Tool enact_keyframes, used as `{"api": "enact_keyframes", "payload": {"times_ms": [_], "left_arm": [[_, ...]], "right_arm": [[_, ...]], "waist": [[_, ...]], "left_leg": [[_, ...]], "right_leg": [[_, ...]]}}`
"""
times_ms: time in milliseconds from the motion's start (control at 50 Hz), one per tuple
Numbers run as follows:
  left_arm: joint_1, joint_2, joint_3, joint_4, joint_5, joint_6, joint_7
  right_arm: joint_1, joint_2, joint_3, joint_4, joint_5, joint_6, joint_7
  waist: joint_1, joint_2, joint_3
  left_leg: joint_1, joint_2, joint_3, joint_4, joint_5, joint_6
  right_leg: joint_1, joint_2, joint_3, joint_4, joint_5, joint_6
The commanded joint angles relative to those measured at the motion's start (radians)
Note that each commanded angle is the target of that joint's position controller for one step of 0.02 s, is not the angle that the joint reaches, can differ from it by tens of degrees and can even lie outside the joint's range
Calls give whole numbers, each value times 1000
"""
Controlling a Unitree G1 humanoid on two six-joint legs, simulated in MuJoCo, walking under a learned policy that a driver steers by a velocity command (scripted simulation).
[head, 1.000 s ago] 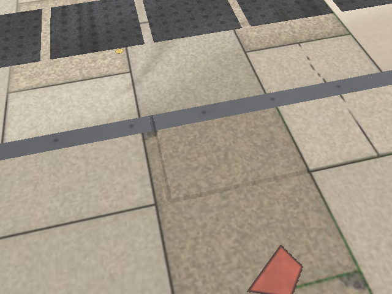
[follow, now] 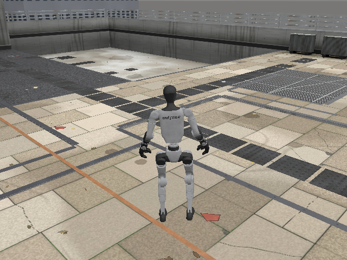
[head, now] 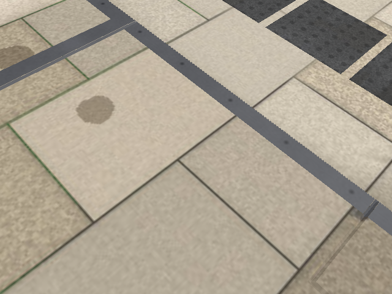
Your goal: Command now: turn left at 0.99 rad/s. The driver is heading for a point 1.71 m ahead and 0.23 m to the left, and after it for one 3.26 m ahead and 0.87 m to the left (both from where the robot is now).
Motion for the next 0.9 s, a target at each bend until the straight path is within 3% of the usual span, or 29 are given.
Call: {"api": "enact_keyframes", "payload": {"times_ms": [20, 40, 60, 100, 160, 300, 340, 360, 380, 400, 420, 440, 460, 520, 540, 580, 720, 900], "left_arm": [[-130, 77, 16, -136, -5, -28, 19], [-100, 94, 21, -119, 4, -26, 28], [-78, 94, 23, -112, 12, -25, 29], [-20, 81, 18, -80, 7, -24, 19], [-33, 41, -4, -76, -3, -18, 12], [-35, 52, -15, -92, -14, -17, -5], [-15, 44, -17, -92, -16, -25, -11], [12, 31, -20, -86, -14, -32, -15], [31, 31, -22, -85, -1, -39, -17], [41, 89, -14, -97, 21, -43, -12], [8, 120, -13, -92, 33, -41, -9], [-1, 53, -30, -89, 24, -44, -7], [-5, 37, -36, -88, 17, -46, -6], [-13, 53, -35, -81, -3, -44, 3], [-1, 46, -39, -81, -1, -44, 2], [25, 47, -40, -89, 5, -47, -6], [29, 13, -49, -96, 1, -37, -8], [36, 1, -51, -83, -1, -38, -8]], "right_arm": [[53, -225, -68, -53, -7, -59, -10], [2, -185, -53, -60, 15, -54, -19], [-41, -171, -44, -72, 18, -48, -30], [-65, -144, -28, -79, 3, -42, -42], [-30, -142, -23, -55, 3, -41, -46], [-52, -136, -5, -35, -8, -30, -25], [-71, -120, 3, -28, 0, -30, -23], [-91, -104, 9, -26, 7, -30, -23], [-80, -81, 16, -20, 7, -35, -24], [-35, -42, 26, -17, -15, -42, -26], [42, -42, 22, -1, -16, -51, -24], [8, -80, 14, 1, -23, -53, -28], [-33, -95, 6, 1, -14, -51, -30], [-47, -34, 19, 21, -15, -33, -22], [-48, -27, 22, 25, -17, -30, -17], [-42, -50, 14, 41, -14, -31, -12], [-20, -25, 19, 75, -15, -51, -15], [11, -13, 20, 100, -14, -56, -30]], "waist": [[-45, 191, -167], [-17, 151, -151], [8, 164, -157], [22, 161, -202], [-4, 153, -206], [-36, 199, -166], [-21, 202, -159], [7, 196, -156], [21, 169, -155], [-9, 40, -182], [-84, -158, -176], [-54, -185, -181], [-37, -160, -164], [-37, -126, -158], [-30, -105, -152], [1, -12, -136], [11, 58, -118], [2, 46, -98]], "left_leg": [[332, 259, -449, -311, 413, 242], [298, 234, -407, -299, 399, 204], [239, 205, -375, -288, 446, 191], [223, 175, -320, -265, 532, 183], [230, 153, -304, -234, 555, 175], [160, 169, -404, -184, 533, 195], [159, 153, -426, -162, 532, 184], [141, 125, -421, -149, 484, 160], [105, 90, -413, -144, 388, 116], [56, 14, -340, -48, 205, 49], [1, -93, -220, 32, -75, -17], [21, -59, -180, 43, -139, -60], [33, -43, -165, 31, -99, -70], [129, -21, -151, -124, 94, -68], [167, -18, -155, -152, 165, -58], [145, -20, -167, -137, 200, -16], [116, -3, -196, -177, 244, -11], [136, -3, -193, -177, 259, -19]], "right_leg": [[-371, 65, 178, 273, 17, -30], [-354, 56, 188, 239, 83, -32], [-292, 70, 184, 226, 133, -27], [-221, 95, 161, 207, 200, -7], [-171, 105, 150, 56, 229, 15], [-17, 103, 140, -149, 141, -6], [48, 105, 133, -265, 164, -22], [123, 108, 124, -395, 261, -37], [223, 84, 149, -516, 437, -56], [318, -49, 275, -532, 681, -96], [312, -172, 401, -518, 857, -234], [265, -220, 465, -553, 775, -320], [269, -182, 437, -554, 705, -306], [252, -88, 322, -524, 564, -206], [229, -52, 285, -513, 499, -172], [225, 9, 210, -496, 376, -123], [262, 43, 159, -436, 402, -112], [248, 53, 153, -443, 401, -104]]}}
Keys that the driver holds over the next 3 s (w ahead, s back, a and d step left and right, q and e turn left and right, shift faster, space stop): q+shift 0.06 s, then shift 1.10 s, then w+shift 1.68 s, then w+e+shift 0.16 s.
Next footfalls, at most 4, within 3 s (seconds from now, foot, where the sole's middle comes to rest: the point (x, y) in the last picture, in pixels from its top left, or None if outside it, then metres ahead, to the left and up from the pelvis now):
0.38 right None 0.12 -0.12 -0.76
1.50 left None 0.14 0.17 -0.76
1.94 right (170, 237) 0.61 0.07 -0.76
2.42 left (112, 138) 1.02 0.33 -0.76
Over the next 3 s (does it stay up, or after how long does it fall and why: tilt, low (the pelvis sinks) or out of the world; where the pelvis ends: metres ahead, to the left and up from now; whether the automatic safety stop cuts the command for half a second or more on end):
stays up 1.41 0.32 0.00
